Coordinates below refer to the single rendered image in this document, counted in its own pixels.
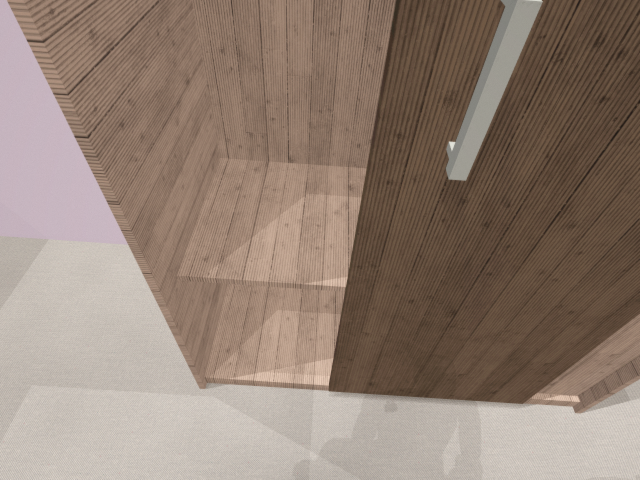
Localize wardrobe door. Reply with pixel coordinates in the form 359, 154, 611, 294
329, 0, 640, 404
538, 314, 640, 396

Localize handle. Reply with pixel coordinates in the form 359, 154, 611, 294
446, 0, 543, 181

